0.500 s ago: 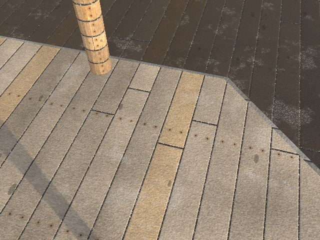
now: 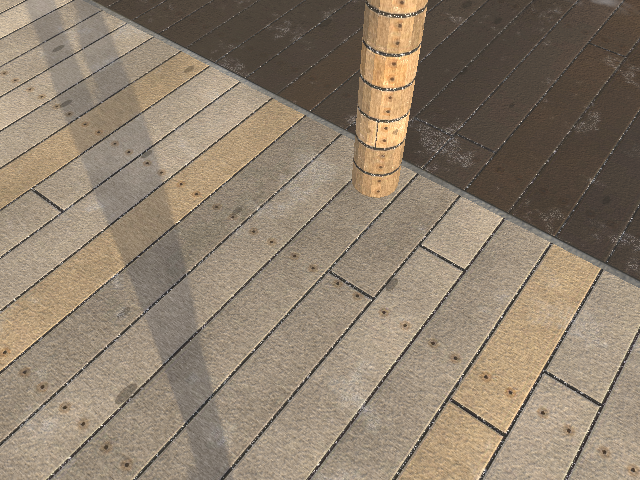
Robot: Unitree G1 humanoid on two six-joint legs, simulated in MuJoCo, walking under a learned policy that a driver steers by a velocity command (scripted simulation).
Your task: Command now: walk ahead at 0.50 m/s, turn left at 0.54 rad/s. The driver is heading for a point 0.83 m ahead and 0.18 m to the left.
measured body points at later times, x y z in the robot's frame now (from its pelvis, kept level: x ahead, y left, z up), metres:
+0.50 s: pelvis +0.28 -0.01 +0.01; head +0.31 +0.00 +0.46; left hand +0.44 +0.27 -0.07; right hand +0.32 -0.30 -0.12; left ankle +0.09 +0.05 -0.71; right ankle +0.42 -0.08 -0.72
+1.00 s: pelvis +0.51 +0.10 +0.01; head +0.53 +0.12 +0.46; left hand +0.33 +0.29 -0.13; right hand +0.82 +0.03 -0.07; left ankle +0.55 +0.22 -0.71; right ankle +0.43 -0.08 -0.71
